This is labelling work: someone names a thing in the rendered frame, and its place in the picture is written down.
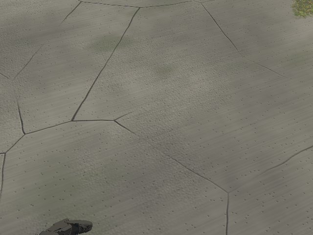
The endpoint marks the robot left hand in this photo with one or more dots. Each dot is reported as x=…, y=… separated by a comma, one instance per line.
x=68, y=227

